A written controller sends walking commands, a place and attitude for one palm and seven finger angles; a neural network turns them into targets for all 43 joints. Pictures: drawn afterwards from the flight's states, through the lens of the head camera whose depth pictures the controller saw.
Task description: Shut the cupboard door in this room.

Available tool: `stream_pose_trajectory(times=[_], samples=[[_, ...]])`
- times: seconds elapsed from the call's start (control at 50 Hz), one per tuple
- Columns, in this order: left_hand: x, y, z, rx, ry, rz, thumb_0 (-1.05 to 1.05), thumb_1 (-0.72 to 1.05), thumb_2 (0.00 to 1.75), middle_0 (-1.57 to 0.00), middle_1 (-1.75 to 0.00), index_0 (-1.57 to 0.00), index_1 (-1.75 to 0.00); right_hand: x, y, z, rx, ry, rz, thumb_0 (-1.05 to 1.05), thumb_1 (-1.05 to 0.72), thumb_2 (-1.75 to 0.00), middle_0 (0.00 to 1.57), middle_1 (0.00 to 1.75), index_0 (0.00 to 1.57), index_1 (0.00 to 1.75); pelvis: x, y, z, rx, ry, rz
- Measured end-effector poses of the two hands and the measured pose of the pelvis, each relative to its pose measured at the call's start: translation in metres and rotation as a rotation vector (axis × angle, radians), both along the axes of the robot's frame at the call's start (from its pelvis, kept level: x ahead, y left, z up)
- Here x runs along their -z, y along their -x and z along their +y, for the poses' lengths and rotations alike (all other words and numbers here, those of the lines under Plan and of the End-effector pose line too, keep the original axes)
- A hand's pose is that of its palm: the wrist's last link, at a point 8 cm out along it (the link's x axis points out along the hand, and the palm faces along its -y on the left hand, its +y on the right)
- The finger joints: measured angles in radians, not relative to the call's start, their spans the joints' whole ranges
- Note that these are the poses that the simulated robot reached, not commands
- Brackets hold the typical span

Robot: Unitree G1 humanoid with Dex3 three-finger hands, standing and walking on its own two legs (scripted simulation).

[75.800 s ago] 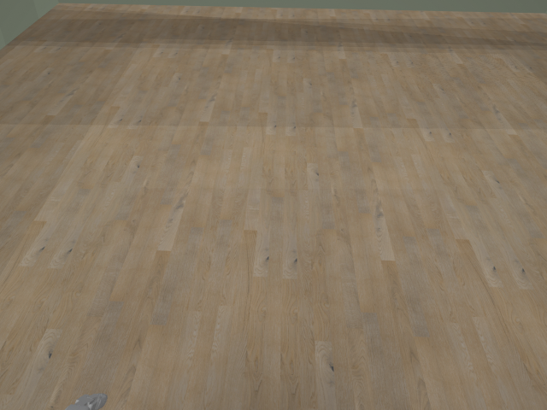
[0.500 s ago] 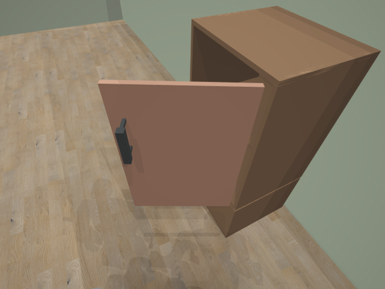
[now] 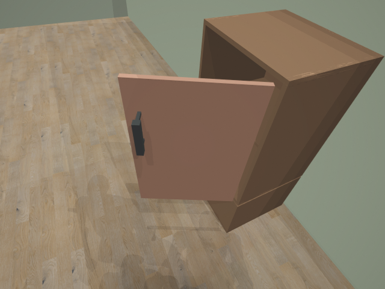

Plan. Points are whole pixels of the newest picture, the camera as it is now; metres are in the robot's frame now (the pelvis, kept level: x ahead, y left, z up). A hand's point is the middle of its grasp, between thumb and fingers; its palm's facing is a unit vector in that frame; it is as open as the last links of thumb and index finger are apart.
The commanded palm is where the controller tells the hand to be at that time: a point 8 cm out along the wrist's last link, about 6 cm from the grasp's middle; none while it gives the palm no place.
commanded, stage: come to a stop and stand still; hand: left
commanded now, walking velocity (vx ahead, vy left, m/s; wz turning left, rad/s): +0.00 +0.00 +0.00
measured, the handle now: (139, 133) +0.53 +0.19 -0.02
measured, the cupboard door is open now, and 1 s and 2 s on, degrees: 63 63 63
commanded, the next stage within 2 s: look again from close up in 0.24 s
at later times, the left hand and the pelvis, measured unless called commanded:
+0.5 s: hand out of the picture -0.01 +0.17 -0.18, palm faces +0.02 -0.99 -0.16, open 7.4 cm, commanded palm none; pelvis +0.00 +0.01 +0.00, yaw -1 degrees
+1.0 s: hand out of the picture +0.01 +0.17 -0.18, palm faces +0.01 -0.99 -0.17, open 7.4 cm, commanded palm none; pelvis +0.02 +0.01 +0.00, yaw -1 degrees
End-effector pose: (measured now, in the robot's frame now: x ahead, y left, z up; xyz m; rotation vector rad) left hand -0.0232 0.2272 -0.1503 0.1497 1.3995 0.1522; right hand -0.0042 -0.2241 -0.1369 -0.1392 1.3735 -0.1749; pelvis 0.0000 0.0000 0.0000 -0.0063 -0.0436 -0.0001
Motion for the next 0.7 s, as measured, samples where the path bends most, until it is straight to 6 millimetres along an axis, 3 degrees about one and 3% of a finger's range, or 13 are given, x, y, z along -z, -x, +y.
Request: stream_pose_trajectory(times=[0.1, 0.22, 0.7], samples=[[0.000, 0.015, -0.001, -0.010, 0.010, 0.035, 0.00, 0.91, 0.90, -0.20, -0.30, -0.20, -0.30, 0.002, 0.011, 0.008, 0.009, -0.011, 0.027, 0.01, -0.91, -0.90, 0.20, 0.30, 0.20, 0.29, 0.000, 0.003, 0.004, -0.001, -0.002, -0.001], [0.001, 0.019, -0.006, -0.016, 0.023, 0.041, 0.00, 0.91, 0.90, -0.20, -0.30, -0.20, -0.30, 0.004, 0.011, 0.015, 0.017, -0.024, 0.023, 0.00, -0.91, -0.90, 0.20, 0.30, 0.20, 0.29, 0.000, 0.004, 0.007, 0.003, -0.004, 0.000], [-0.002, -0.020, -0.008, 0.008, 0.020, -0.021, 0.00, 0.91, 0.90, -0.20, -0.30, -0.20, -0.30, 0.004, -0.003, 0.017, 0.030, -0.030, 0.009, 0.00, -0.92, -0.90, 0.19, 0.30, 0.20, 0.29, -0.002, -0.006, 0.007, 0.015, -0.008, 0.007]])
